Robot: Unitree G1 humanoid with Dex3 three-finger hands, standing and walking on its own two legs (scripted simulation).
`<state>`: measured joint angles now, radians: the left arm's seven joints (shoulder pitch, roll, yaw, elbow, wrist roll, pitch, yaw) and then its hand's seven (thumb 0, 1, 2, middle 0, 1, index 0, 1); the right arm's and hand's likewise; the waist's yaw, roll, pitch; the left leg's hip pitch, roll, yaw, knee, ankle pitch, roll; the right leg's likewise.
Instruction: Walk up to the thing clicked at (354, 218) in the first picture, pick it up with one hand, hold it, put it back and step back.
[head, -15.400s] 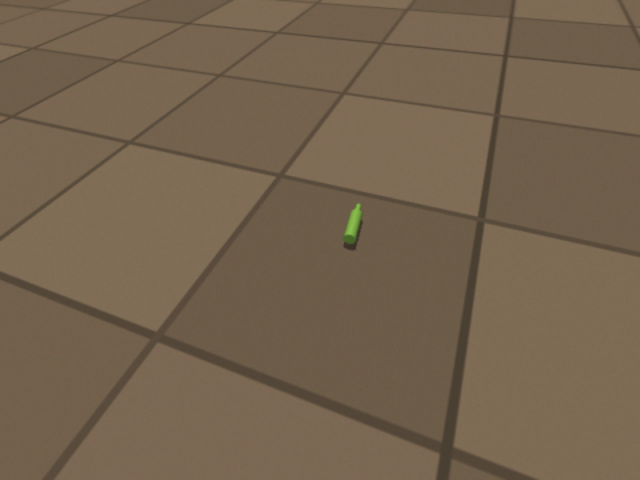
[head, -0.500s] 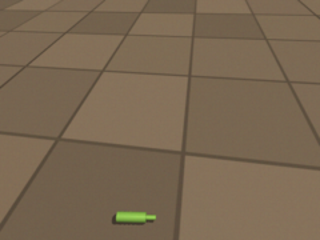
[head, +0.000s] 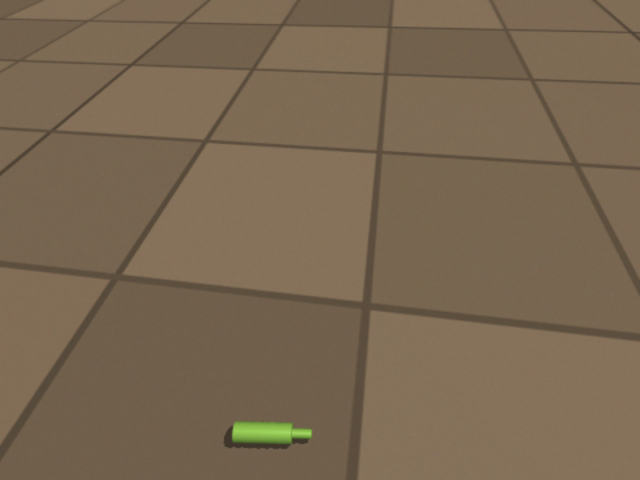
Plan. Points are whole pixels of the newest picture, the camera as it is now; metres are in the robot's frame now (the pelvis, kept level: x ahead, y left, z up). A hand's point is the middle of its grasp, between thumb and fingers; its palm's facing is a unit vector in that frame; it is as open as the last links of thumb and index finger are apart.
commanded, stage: stand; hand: left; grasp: from above
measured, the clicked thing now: (273, 432) +0.42 +0.20 -0.75
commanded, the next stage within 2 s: rise first in 0.20 s
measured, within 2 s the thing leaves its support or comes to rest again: neither
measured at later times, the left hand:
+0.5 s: hand out of the picture +0.13 +0.25 -0.16, palm faces +0.00 -0.94 -0.33, open 8.2 cm
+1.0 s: hand out of the picture +0.12 +0.27 -0.23, palm faces -0.14 -0.87 -0.47, open 14.0 cm
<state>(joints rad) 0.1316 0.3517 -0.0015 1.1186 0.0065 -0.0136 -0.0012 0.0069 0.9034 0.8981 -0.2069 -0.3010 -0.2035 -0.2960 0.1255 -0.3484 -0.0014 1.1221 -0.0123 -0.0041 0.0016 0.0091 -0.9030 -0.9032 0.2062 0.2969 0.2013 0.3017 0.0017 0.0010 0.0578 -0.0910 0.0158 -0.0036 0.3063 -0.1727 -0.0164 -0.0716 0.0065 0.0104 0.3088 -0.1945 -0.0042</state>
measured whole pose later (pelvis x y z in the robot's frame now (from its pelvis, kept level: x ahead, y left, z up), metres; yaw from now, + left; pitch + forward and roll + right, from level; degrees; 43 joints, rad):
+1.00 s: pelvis -0.01 +0.01 -0.09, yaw +0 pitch +17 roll -1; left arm 0.22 0.30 0.13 0.55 0.26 0.14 0.02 0.00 -0.52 0.98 -0.10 -1.04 -0.09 -1.04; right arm 0.20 -0.24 -0.04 0.58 0.01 -0.11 -0.03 0.01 -0.92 -0.91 0.21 0.30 0.20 0.30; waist -0.01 0.00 -0.10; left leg -0.87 0.01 -0.02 1.10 -0.51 0.00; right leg -0.83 0.01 -0.01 1.07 -0.53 0.01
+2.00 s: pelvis -0.10 +0.01 -0.37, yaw -3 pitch +34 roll -4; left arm -0.54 0.57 0.10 0.99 0.95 -0.21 0.19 0.00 -0.53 1.02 -0.13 -0.99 -0.11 -1.00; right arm 0.13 -0.27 -0.06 0.74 -0.03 -0.10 0.06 0.01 -0.91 -0.91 0.21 0.30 0.20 0.30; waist -0.05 0.02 -0.13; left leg -2.06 0.02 -0.08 2.13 -0.65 -0.01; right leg -2.01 0.03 -0.05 2.09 -0.68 0.01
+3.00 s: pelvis -0.10 +0.01 -0.45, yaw -7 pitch +33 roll -7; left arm -0.84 0.70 0.11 1.39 1.27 -0.27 0.44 0.00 -0.53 1.01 -0.08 -1.00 -0.08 -0.99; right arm 0.11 -0.26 0.02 0.77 -0.15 -0.05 0.12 0.01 -0.91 -0.90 0.21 0.30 0.20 0.30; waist -0.17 -0.02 -0.05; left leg -2.30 0.01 -0.12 2.40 -0.69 -0.01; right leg -2.23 0.05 -0.08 2.34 -0.71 0.02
